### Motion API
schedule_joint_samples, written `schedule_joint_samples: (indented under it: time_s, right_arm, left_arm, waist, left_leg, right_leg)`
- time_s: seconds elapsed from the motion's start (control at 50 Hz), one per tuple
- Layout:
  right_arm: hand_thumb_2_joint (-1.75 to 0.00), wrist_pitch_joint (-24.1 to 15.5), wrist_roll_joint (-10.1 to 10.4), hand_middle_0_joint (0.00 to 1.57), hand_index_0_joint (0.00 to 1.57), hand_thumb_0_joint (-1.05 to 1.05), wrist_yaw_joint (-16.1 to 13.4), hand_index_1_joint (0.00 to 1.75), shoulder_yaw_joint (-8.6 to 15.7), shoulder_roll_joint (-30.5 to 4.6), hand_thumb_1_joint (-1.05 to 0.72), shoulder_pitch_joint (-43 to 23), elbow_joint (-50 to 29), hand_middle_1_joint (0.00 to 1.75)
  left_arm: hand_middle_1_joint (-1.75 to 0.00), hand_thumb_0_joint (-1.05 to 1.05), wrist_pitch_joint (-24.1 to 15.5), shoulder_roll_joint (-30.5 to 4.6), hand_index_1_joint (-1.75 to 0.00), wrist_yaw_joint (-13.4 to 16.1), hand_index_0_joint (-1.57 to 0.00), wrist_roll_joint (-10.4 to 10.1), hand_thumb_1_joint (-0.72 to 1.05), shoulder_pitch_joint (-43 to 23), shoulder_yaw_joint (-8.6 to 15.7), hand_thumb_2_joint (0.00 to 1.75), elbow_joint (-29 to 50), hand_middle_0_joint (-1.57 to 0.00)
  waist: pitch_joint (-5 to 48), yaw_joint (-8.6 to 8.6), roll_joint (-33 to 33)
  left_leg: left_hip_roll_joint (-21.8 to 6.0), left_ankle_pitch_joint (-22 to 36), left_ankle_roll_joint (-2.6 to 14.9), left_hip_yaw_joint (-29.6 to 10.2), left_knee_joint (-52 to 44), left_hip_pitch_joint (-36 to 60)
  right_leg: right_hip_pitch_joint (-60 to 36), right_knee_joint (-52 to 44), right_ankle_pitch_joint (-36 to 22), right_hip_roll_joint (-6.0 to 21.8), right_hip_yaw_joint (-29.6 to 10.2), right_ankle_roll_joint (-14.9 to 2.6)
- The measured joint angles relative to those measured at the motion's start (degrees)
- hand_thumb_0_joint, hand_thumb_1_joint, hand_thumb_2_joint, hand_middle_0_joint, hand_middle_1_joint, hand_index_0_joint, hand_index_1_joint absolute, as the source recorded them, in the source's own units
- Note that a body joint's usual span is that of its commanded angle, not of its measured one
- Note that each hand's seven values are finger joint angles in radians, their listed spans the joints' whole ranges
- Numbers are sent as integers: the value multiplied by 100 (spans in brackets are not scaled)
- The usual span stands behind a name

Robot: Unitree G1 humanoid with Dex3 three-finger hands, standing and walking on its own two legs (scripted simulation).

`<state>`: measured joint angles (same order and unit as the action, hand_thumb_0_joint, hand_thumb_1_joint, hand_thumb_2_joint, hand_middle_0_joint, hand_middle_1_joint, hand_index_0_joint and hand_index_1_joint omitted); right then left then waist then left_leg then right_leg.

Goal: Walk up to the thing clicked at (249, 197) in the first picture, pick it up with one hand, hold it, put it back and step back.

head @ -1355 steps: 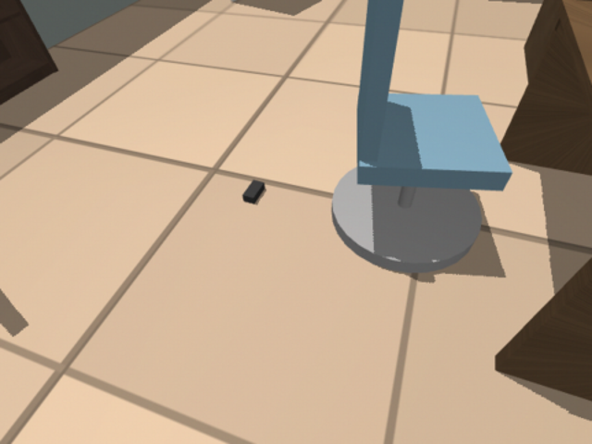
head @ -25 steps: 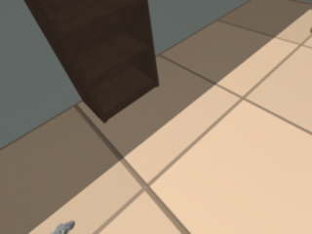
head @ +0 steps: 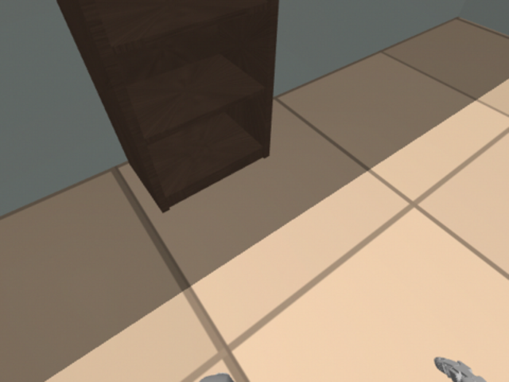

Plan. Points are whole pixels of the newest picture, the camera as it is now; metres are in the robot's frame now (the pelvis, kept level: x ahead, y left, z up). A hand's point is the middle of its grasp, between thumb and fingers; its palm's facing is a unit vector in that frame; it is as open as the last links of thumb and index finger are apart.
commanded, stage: walk up
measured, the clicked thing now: out of the picture -0.87 -0.63 -0.74
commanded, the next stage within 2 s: none
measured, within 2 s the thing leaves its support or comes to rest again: neither
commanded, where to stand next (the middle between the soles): +0.44 -0.01 m, yaw -4 degrees
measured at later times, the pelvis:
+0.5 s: pelvis +0.17 -0.05 +0.00, yaw -2 degrees
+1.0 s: pelvis +0.31 +0.01 +0.00, yaw -1 degrees
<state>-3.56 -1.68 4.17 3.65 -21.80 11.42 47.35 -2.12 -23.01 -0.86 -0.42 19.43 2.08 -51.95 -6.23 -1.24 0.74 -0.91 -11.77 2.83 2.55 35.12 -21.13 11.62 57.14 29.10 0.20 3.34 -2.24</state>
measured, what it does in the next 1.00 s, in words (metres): walks ahead: right foot, then left foot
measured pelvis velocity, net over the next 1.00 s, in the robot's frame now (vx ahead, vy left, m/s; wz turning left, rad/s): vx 0.31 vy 0.01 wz -0.02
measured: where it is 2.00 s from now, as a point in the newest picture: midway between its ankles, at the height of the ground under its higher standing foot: (261, 328)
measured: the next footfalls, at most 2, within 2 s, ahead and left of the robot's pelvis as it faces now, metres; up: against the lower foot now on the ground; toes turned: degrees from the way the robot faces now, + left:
right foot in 0.38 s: +0.28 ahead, -0.17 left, +0.00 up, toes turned -5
left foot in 0.84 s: +0.40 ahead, +0.13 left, +0.00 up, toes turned -1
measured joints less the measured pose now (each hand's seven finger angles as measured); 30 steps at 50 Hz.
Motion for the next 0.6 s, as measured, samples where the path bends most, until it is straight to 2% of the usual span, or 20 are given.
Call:
schedule_joint_samples:
  time_s: [0.02, 0.06, 0.14, 0.22, 0.3, 0.38, 0.4, 0.42, 0.46, 0.52, 0.6]
  right_arm:
    - [-90, -10, 60, 21, 21, 1, -40, 30, -12, 21, -91, 27, -37, 30]
    - [-90, -21, 140, 21, 21, 1, -108, 30, -73, 66, -91, 114, -62, 30]
    - [-90, -53, 169, 21, 21, 0, -145, 30, -138, 116, -90, 323, -26, 30]
    - [-90, -51, 119, 21, 21, 1, -109, 30, -131, 82, -90, 500, 15, 30]
    - [-90, -13, 79, 21, 21, 1, -73, 30, -73, -48, -90, 630, 9, 30]
    - [-90, 106, 88, 21, 21, 1, -68, 30, -16, -192, -90, 756, 2, 30]
    - [-90, 148, 96, 21, 21, 1, -83, 30, 9, -252, -90, 747, 36, 30]
    - [-90, 197, 100, 21, 21, 1, -104, 30, 23, -265, -90, 738, 71, 30]
    - [-90, 289, 88, 21, 21, 1, -124, 30, -14, -250, -91, 727, 146, 30]
    - [-90, 348, 114, 21, 21, 1, -107, 30, -47, -287, -91, 648, 236, 30]
    - [-90, 345, 100, 21, 21, 1, -34, 30, -14, -318, -91, 544, 192, 30]
  left_arm:
    - [-30, 1, 4, 13, -30, -11, -21, -2, 91, -23, -44, 90, 1, -21]
    - [-30, 1, -20, -2, -30, -51, -21, -29, 91, -56, -78, 90, 54, -21]
    - [-30, 1, -46, -86, -30, -130, -21, -28, 91, -148, -30, 90, 184, -21]
    - [-30, 1, -17, -127, -30, -196, -21, 21, 91, -181, 34, 90, 160, -21]
    - [-30, 1, -36, -101, -30, -254, -21, 56, 91, -213, 65, 90, 63, -20]
    - [-30, 1, -172, -75, -30, -214, -21, 84, 91, -227, 112, 90, 3, -20]
    - [-30, 1, -215, -2, -30, -177, -21, 102, 91, -275, 128, 90, -17, -20]
    - [-30, 1, -259, 41, -30, -146, -21, 117, 91, -299, 125, 90, 17, -21]
    - [-30, 1, -313, 80, -30, -115, -21, 98, 91, -313, 81, 90, 111, -21]
    - [-30, 1, -330, 167, -30, -78, -21, 51, 91, -248, 4, 90, 205, -21]
    - [-30, 1, -322, 169, -30, -55, -21, 53, 90, -62, -52, 90, 222, -21]
  waist:
    - [14, 34, -15]
    - [60, 63, 36]
    - [109, 92, 174]
    - [165, 94, 203]
    - [174, 162, 80]
    - [186, 189, -126]
    - [137, 191, -339]
    - [109, 187, -457]
    - [105, 89, -456]
    - [131, -23, -487]
    - [170, -62, -566]
  left_leg:
    - [-8, -16, 3, -9, -110, 147]
    - [13, 9, -27, 20, -429, 485]
    - [100, -19, -34, 65, -876, 1023]
    - [130, -174, -50, 167, -1097, 1402]
    - [107, -472, -132, 230, -1025, 1595]
    - [-21, -1123, -279, 230, -331, 1554]
    - [-193, -1317, -183, 149, 88, 1444]
    - [-225, -1453, -102, -9, 649, 1243]
    - [-20, -1681, -50, -154, 1761, 768]
    - [97, -1455, -38, -242, 2575, 99]
    - [-111, -839, -121, -438, 2315, -464]
  right_leg:
    - [292, 440, -79, -53, -141, -13]
    - [767, 722, -388, -27, -402, -18]
    - [1423, 368, -1004, 230, -699, 100]
    - [1701, -546, -1413, 482, -611, 254]
    - [1525, -1759, -1826, 571, -384, 269]
    - [995, -2571, -2215, 379, -234, 215]
    - [947, -2467, -2143, 238, -126, 198]
    - [934, -2321, -1988, 175, -46, 178]
    - [879, -2173, -1762, 218, -54, 120]
    - [598, -2452, -1745, 276, -76, 82]
    - [232, -2863, -1785, 216, -62, 91]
